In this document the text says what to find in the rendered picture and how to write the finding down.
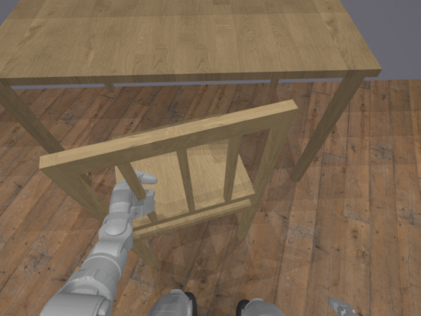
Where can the chair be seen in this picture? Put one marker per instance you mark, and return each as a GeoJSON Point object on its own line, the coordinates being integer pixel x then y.
{"type": "Point", "coordinates": [200, 174]}

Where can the left robot hand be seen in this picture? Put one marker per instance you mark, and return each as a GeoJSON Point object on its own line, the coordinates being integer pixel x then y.
{"type": "Point", "coordinates": [123, 199]}

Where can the robot shin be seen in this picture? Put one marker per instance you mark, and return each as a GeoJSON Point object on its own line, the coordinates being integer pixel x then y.
{"type": "Point", "coordinates": [253, 300]}
{"type": "Point", "coordinates": [177, 291]}

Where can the left robot upper arm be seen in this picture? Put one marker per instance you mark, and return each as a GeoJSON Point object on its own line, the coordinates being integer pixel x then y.
{"type": "Point", "coordinates": [73, 304]}

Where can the right robot hand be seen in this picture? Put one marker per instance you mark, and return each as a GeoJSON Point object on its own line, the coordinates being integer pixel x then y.
{"type": "Point", "coordinates": [341, 308]}

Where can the robot right shin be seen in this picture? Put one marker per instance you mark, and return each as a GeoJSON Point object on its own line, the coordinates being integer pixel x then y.
{"type": "Point", "coordinates": [253, 300]}

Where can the table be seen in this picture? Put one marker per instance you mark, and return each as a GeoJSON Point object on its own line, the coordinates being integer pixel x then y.
{"type": "Point", "coordinates": [56, 42]}

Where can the left robot forearm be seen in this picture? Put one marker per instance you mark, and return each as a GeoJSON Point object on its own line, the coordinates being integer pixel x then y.
{"type": "Point", "coordinates": [102, 269]}

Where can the robot left shin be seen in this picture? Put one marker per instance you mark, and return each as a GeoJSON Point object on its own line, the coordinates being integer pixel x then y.
{"type": "Point", "coordinates": [177, 291]}

